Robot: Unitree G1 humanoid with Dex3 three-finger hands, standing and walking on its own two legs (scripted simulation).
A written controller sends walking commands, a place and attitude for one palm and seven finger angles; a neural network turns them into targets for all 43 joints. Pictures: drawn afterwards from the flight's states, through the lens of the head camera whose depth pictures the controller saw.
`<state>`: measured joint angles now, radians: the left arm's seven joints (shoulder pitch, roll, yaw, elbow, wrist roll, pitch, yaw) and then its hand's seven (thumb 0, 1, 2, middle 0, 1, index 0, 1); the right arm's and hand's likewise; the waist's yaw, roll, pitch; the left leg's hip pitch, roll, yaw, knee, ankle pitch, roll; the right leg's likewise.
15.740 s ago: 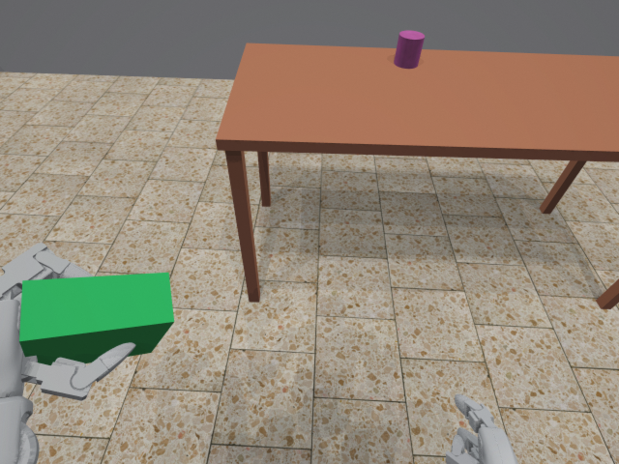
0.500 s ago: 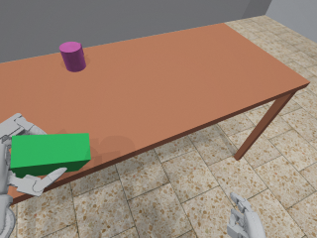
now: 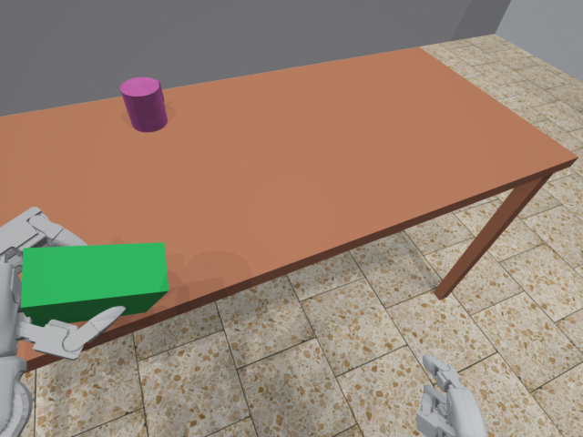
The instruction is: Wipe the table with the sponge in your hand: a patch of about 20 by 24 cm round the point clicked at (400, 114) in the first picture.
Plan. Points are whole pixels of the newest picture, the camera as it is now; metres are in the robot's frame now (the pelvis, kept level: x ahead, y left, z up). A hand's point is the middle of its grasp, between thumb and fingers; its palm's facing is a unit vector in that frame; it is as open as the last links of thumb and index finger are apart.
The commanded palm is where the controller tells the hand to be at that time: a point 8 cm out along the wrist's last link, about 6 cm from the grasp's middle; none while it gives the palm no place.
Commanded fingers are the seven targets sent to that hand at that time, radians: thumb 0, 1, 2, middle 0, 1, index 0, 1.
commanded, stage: look again from close up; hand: left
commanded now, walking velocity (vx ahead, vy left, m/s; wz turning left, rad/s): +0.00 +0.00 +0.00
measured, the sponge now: (115, 284) +0.23 +0.22 +0.14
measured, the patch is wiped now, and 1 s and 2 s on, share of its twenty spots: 0.00 0.00 0.00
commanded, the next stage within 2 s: turn the palm down, sponge in hand in 0.06 s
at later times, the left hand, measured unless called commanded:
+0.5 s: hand (92, 307) +0.20 +0.23 +0.14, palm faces +0.36 -0.74 -0.57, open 9.3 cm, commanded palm +0.16 +0.27 +0.18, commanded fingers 0.00 0.10 1.30 -1.20 -1.60 -1.20 -1.60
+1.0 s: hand (76, 288) +0.22 +0.25 +0.15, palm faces +0.39 -0.45 -0.81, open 9.3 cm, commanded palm +0.18 +0.26 +0.20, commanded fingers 0.00 0.10 1.30 -1.20 -1.60 -1.20 -1.60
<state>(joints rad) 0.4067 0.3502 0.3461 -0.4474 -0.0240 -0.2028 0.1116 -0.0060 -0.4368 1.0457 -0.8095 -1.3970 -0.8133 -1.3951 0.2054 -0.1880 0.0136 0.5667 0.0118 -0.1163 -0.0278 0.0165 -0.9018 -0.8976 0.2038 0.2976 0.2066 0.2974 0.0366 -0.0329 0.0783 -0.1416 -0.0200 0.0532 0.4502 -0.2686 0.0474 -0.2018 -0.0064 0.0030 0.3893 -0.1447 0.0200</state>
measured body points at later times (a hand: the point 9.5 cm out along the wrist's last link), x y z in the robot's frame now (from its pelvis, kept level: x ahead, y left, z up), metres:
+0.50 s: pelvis +0.00 -0.03 -0.01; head -0.01 -0.05 +0.44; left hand +0.18 +0.26 +0.18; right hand +0.20 -0.25 -0.09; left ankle -0.01 +0.08 -0.74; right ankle +0.04 -0.13 -0.74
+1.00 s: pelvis +0.02 -0.05 -0.01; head +0.02 -0.08 +0.44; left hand +0.19 +0.27 +0.19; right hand +0.24 -0.27 -0.10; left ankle -0.01 +0.08 -0.74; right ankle +0.04 -0.13 -0.74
